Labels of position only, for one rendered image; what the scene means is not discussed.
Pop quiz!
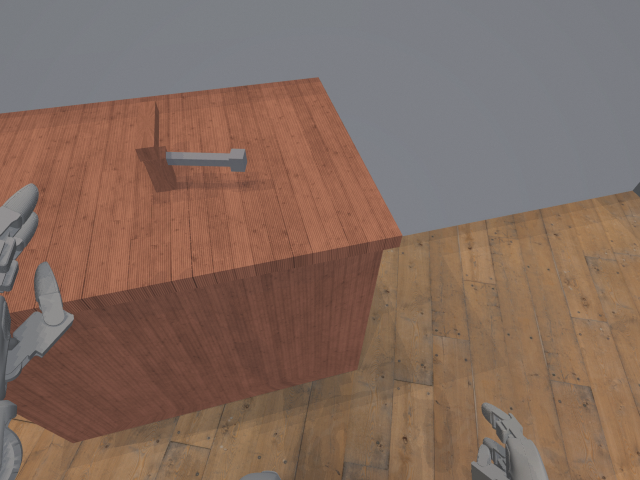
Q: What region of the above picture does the tap lever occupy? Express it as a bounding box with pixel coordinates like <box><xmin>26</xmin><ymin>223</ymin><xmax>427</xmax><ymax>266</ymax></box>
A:
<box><xmin>166</xmin><ymin>149</ymin><xmax>247</xmax><ymax>172</ymax></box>

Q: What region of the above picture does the left robot hand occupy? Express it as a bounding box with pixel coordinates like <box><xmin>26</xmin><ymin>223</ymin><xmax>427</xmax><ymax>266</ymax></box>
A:
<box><xmin>0</xmin><ymin>183</ymin><xmax>74</xmax><ymax>401</ymax></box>

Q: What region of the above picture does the left robot forearm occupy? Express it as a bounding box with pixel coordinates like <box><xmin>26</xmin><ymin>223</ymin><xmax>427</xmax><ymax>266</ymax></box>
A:
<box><xmin>0</xmin><ymin>400</ymin><xmax>23</xmax><ymax>480</ymax></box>

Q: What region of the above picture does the right robot hand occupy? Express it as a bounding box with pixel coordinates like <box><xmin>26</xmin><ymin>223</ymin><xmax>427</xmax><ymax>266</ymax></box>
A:
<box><xmin>471</xmin><ymin>402</ymin><xmax>549</xmax><ymax>480</ymax></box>

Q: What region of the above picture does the robot left shin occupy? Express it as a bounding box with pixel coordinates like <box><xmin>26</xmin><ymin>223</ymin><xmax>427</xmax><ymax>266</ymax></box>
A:
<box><xmin>261</xmin><ymin>471</ymin><xmax>281</xmax><ymax>479</ymax></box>

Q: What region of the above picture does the counter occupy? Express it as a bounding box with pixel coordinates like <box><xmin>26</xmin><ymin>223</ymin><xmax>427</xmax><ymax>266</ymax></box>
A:
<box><xmin>0</xmin><ymin>77</ymin><xmax>403</xmax><ymax>443</ymax></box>

